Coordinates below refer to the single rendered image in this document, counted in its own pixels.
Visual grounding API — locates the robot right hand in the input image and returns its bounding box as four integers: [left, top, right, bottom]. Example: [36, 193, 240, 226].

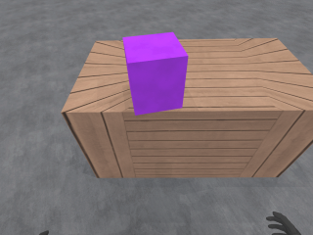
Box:
[266, 211, 301, 235]

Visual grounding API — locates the pedestal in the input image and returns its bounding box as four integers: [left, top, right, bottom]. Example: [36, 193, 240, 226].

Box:
[61, 38, 313, 178]

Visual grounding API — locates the carton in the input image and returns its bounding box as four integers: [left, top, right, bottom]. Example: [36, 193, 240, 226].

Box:
[122, 32, 189, 116]

